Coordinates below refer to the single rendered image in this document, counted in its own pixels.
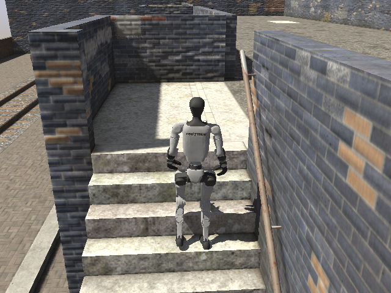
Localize stairs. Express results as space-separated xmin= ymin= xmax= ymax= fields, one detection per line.
xmin=79 ymin=150 xmax=266 ymax=293

